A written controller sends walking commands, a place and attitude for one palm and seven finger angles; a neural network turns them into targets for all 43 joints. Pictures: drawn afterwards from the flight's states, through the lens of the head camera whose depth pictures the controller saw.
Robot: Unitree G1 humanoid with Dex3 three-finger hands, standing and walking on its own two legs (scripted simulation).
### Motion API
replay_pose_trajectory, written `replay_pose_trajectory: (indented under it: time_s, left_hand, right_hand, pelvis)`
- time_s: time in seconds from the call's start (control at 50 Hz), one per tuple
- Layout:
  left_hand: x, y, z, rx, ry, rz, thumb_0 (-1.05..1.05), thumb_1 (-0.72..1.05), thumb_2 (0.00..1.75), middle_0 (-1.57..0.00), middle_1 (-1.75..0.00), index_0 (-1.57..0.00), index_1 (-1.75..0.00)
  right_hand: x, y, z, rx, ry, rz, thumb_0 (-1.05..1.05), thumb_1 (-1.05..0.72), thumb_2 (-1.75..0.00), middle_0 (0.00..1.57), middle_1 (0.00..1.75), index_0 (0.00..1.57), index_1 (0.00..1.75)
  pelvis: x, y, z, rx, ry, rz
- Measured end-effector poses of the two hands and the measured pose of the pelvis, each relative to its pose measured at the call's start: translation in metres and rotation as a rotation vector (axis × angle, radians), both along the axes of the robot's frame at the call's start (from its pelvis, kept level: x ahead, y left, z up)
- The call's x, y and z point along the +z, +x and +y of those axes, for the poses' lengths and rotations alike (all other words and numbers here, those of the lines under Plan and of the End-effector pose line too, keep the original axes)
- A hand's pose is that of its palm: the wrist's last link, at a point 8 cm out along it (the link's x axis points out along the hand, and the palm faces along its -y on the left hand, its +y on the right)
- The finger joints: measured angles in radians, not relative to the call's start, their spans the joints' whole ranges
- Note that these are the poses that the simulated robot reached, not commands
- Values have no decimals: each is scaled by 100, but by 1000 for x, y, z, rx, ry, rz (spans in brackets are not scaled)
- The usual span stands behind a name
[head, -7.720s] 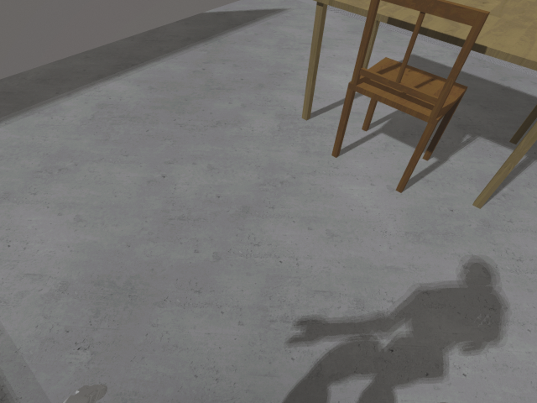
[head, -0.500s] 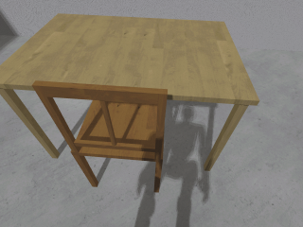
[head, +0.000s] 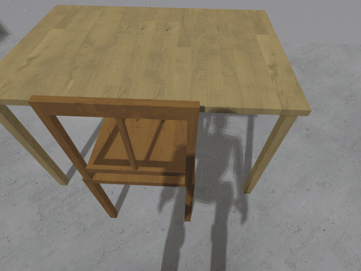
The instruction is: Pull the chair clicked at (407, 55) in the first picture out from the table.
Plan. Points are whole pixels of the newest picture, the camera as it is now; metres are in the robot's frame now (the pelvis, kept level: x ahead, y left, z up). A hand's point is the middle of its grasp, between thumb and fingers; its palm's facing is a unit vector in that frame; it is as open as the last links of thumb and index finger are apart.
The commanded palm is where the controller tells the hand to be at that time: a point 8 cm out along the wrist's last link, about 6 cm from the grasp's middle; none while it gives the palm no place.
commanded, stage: come to a stop and stand still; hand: left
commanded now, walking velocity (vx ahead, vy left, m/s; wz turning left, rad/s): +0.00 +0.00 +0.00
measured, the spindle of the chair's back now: (128, 145) +0.47 +0.19 -0.09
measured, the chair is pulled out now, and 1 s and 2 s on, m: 0.00 0.00 0.00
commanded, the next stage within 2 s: look again from close up in 0.62 s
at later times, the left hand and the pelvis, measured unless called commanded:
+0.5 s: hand out of the picture -0.07 +0.19 -0.17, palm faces +0.03 -0.98 -0.20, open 7.4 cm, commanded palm none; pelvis -0.06 +0.01 +0.00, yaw +1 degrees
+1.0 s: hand out of the picture -0.05 +0.16 -0.18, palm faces +0.02 -0.99 -0.15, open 7.4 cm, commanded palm none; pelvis -0.04 +0.01 +0.00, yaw +1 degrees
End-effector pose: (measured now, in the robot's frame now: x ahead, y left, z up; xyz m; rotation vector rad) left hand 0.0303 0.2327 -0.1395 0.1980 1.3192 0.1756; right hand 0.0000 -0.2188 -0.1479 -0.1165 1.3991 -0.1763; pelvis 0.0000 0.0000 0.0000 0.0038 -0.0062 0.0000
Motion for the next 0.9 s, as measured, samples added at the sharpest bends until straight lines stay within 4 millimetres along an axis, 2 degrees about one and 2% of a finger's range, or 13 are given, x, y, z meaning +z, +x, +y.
replay_pose_trajectory:
  time_s: [0.12,0.26,0.36,0.52,0.62,0.74,0.9]
  left_hand:
    - [-6,-6,-1,-39,-24,-65,1,91,90,-20,-30,-20,-30]
    - [0,-28,1,-41,-41,-104,1,91,90,-20,-30,-20,-30]
    - [1,-58,4,-24,-39,-64,1,91,90,-20,-30,-20,-30]
    - [-2,-112,3,26,-46,61,1,91,90,-20,-30,-20,-30]
    - [-4,-131,-4,43,-65,127,1,91,90,-19,-30,-20,-30]
    - [-5,-131,-14,50,-89,151,1,91,90,-20,-30,-20,-30]
    - [-7,-103,-24,38,-109,105,1,90,90,-20,-30,-20,-30]
  right_hand:
    - [10,10,-19,14,-55,-137,1,-92,-90,20,30,20,30]
    - [18,3,-16,62,-49,-195,0,-91,-90,20,30,20,30]
    - [15,-17,-8,74,-23,-163,0,-91,-90,20,30,20,30]
    - [8,-63,3,58,6,-28,0,-91,-90,20,30,20,30]
    - [7,-85,8,39,15,46,0,-91,-90,20,30,20,30]
    - [7,-90,15,27,25,85,0,-91,-90,20,30,20,30]
    - [6,-66,21,29,36,43,0,-91,-90,20,30,20,30]
  pelvis:
    - [-4,-20,1,6,-5,-26]
    - [0,-43,5,6,-6,-46]
    - [1,-54,6,13,-5,-33]
    - [2,-60,8,23,-4,-16]
    - [2,-58,9,24,-3,-9]
    - [3,-52,10,23,-2,-7]
    - [3,-42,9,17,-1,-13]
